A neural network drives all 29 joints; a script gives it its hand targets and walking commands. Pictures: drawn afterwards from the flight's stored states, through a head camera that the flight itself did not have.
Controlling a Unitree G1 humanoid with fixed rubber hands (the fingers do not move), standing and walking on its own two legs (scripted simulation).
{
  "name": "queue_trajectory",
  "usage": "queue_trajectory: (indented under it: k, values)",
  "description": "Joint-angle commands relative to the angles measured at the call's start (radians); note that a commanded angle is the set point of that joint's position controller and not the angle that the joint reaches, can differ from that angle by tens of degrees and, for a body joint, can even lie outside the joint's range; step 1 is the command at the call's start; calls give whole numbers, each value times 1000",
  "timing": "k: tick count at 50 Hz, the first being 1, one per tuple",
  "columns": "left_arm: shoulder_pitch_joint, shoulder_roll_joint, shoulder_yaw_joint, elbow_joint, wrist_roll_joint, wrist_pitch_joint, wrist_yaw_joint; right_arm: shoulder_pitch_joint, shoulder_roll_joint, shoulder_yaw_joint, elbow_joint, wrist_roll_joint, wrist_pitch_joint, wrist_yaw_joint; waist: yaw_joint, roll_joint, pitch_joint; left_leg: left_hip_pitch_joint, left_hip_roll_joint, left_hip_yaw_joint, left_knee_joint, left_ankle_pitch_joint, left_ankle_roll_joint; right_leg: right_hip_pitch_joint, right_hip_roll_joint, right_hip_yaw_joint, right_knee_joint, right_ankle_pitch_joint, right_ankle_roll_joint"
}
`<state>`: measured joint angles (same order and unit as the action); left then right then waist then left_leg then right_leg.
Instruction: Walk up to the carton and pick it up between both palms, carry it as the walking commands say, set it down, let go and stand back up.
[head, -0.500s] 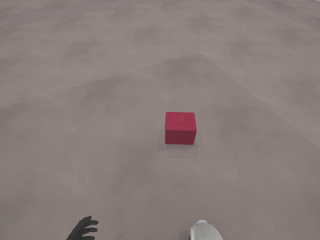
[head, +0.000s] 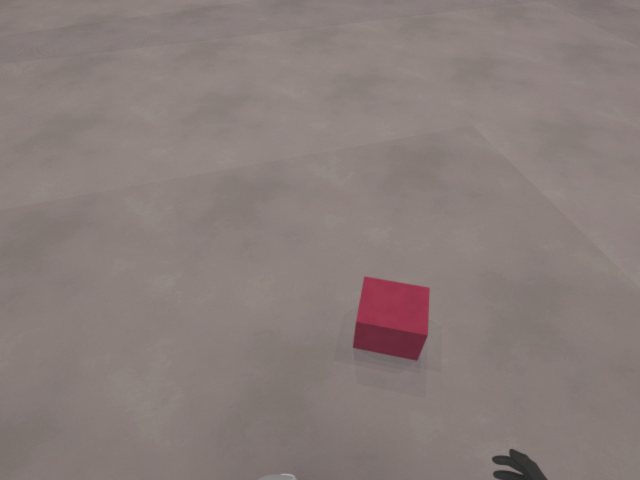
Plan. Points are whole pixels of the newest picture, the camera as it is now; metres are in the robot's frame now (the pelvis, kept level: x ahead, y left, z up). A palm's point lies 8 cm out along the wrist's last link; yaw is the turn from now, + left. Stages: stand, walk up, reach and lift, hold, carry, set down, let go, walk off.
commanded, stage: walk up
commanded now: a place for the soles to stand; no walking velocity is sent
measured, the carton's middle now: (390, 318) +0.75 -0.14 -0.67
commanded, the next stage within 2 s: none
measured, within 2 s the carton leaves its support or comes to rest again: neither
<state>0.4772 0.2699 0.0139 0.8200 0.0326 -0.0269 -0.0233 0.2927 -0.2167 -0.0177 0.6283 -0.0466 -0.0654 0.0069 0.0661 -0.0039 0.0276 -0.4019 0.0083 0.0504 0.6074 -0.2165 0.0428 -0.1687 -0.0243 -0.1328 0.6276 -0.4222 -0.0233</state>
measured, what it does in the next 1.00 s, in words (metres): walks ahead: right foot, then left foot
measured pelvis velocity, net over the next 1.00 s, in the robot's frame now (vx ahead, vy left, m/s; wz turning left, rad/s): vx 0.20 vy -0.11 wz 0.06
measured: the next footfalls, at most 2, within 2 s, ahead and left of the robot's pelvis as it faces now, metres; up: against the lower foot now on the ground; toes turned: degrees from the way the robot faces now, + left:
right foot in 0.36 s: +0.32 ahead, -0.23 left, +0.00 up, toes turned -5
left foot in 0.62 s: +0.24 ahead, +0.02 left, +0.00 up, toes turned +3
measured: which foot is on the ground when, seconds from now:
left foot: down 0.00-0.36, up 0.38-0.60, down 0.62-1.00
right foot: down 0.00-0.00, up 0.02-0.34, down 0.36-1.00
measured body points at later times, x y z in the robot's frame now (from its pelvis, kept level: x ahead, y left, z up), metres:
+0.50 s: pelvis +0.17 -0.11 +0.00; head +0.18 -0.12 +0.45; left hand +0.29 +0.13 -0.11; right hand +0.21 -0.37 -0.14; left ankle +0.13 +0.05 -0.68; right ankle +0.24 -0.22 -0.72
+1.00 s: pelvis +0.20 -0.11 +0.01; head +0.20 -0.11 +0.46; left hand +0.29 +0.15 -0.11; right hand +0.31 -0.36 -0.12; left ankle +0.20 +0.02 -0.72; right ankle +0.25 -0.22 -0.72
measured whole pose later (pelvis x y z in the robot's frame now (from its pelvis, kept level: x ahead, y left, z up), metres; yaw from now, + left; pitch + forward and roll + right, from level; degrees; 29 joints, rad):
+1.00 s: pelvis +0.20 -0.11 +0.01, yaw +4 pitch -1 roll +0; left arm 0.22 0.27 -0.04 0.82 0.00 0.00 0.00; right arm 0.22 -0.26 0.03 0.87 0.00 0.00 0.00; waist 0.01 0.01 0.02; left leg -0.25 0.02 -0.02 0.56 -0.28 -0.01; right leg -0.28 -0.05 -0.12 0.52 -0.22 -0.01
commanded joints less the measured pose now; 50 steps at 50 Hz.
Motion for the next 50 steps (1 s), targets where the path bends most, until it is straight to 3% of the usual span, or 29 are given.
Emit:
queue_trajectory:
  k: [1,2,3,4,7,10,12,15,17,18,19,20,21,22,24,25,27,29,30,31,32,33,34,36,39,50]
  values:
    - [-21,40,-5,-117,21,-6,-5,326,-225,-75,9,-10,-19,-37,-165,195,-87,467,339,-557,-196,-214,92,-441,-16,39,380,-121,-10]
    - [-18,89,17,-141,27,11,-5,324,-275,-85,14,10,3,-53,-157,174,-39,445,445,-840,-334,-424,187,-586,17,98,533,-189,23]
    - [-66,121,28,-149,30,22,-3,268,-236,-78,13,27,11,-60,-145,99,19,394,436,-803,-352,-500,211,-621,-37,143,626,-135,40]
    - [-96,113,27,-154,25,25,-2,200,-202,-67,10,28,6,-62,-129,109,50,341,402,-707,-356,-448,216,-632,-59,169,627,-82,46]
    - [-75,73,24,-132,28,29,-18,136,-143,-47,30,13,-20,-51,-72,122,56,202,308,-429,-348,-172,176,-520,-93,181,485,11,70]
    - [-120,24,13,-137,24,25,-37,158,-152,-47,51,2,-35,-39,-72,137,44,175,252,-255,-304,34,161,-441,-87,134,316,107,73]
    - [-169,8,10,-147,23,19,-48,168,-171,-52,58,1,-35,-33,-80,153,45,145,228,-192,-284,33,141,-365,-78,103,200,191,61]
    - [-170,-2,16,-138,13,12,-37,130,-188,-47,63,11,-11,-22,-62,168,38,45,196,-129,-190,113,104,-157,-24,52,71,308,37]
    - [-103,37,30,-115,13,0,-14,133,-174,-31,64,12,11,-15,-30,105,9,-23,146,-105,-61,65,50,34,15,44,-38,383,26]
    - [-61,84,44,-109,13,-8,-2,165,-136,-14,62,9,19,-11,-13,13,-35,-54,96,-68,80,-3,18,126,-55,121,-77,404,9]
    - [-37,167,60,-133,4,-13,11,208,-69,10,36,4,23,-12,-13,-193,-96,-90,15,-12,324,-254,-32,129,-289,381,-157,474,-52]
    - [-51,214,69,-137,-15,4,27,261,-62,6,37,30,44,-27,-18,-254,-151,-79,-20,-58,458,-462,-46,59,-415,593,-276,330,-170]
    - [-104,182,62,-141,-27,20,35,224,-96,2,36,25,62,-36,-25,-173,-81,-108,10,-109,511,-453,-52,-2,-395,587,-301,149,-205]
    - [-147,153,50,-147,-25,25,39,188,-105,-3,34,20,65,-39,-36,-173,-29,-134,21,-104,501,-429,-51,-45,-360,539,-308,110,-207]
    - [-210,111,31,-139,-19,24,41,186,-99,-5,52,17,65,-40,-70,-187,-3,-65,59,-96,374,-386,-54,-112,-298,399,-289,251,-170]
    - [-230,100,24,-130,-15,21,39,209,-90,-4,76,14,66,-37,-85,-187,-19,3,50,-74,314,-361,-59,-139,-271,343,-270,343,-157]
    - [-247,95,12,-121,-15,19,35,212,-80,-1,103,14,65,-33,-99,-172,-50,89,27,-44,186,-258,-57,-150,-243,283,-217,451,-140]
    - [-267,106,3,-117,-25,24,32,184,-79,3,120,14,61,-30,-111,-139,-52,204,22,-31,3,-49,-39,-207,-224,248,-177,441,-114]
    - [-271,94,-6,-117,-29,25,30,158,-97,1,125,12,57,-29,-104,-117,-42,238,47,-78,-47,36,-23,-245,-210,246,-164,413,-87]
    - [-268,67,-19,-124,-32,25,26,129,-126,-2,123,12,53,-28,-91,-72,-47,244,104,-165,-97,86,-1,-263,-179,232,-147,348,-52]
    - [-244,33,-31,-134,-39,25,23,68,-172,-6,110,21,51,-25,-55,6,-50,176,164,-237,-137,115,23,-218,-109,182,-131,246,-20]
    - [-224,15,-37,-121,-44,28,24,14,-171,1,117,36,57,-16,-42,48,-39,56,175,-245,-173,14,42,-103,-75,137,-132,153,-10]
    - [-223,37,-34,-107,-34,26,26,-13,-150,9,126,44,60,-11,-40,42,-20,29,144,-212,-177,-39,31,-65,-85,145,-147,177,-10]
    - [-226,91,-29,-92,-28,15,27,-12,-136,14,146,46,62,-5,-58,26,-14,98,96,-157,-127,35,6,-97,-117,177,-177,289,-23]
    - [-234,114,-29,-79,-30,5,29,-2,-135,18,170,42,59,-5,-71,2,-49,158,89,-140,-101,88,0,-102,-137,187,-202,338,-38]
    - [-259,116,-32,-41,-31,20,27,-46,-153,21,210,44,56,-6,-59,3,-24,104,87,-163,-150,37,10,-74,-128,153,-228,177,-27]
